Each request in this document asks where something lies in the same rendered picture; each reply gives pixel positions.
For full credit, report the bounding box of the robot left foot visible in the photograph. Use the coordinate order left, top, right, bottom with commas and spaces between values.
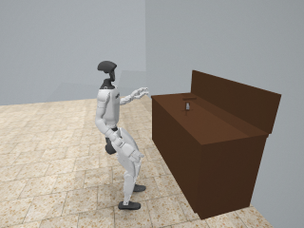
133, 184, 146, 192

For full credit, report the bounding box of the left robot hand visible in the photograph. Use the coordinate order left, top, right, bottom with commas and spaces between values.
131, 87, 150, 100

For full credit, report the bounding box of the right robot forearm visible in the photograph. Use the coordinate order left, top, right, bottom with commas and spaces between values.
96, 120, 125, 148

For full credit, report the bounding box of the left robot forearm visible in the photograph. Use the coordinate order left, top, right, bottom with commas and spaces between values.
120, 95, 133, 105

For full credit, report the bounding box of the humanoid robot head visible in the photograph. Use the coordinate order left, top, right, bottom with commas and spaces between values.
97, 61, 117, 89

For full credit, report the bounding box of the right robot hand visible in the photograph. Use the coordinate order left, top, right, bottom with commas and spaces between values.
121, 143, 144, 163

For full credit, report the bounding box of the counter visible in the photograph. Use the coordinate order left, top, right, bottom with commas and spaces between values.
150, 69, 281, 220

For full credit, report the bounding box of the robot right upper arm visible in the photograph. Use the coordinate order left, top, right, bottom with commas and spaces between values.
95, 90, 110, 125

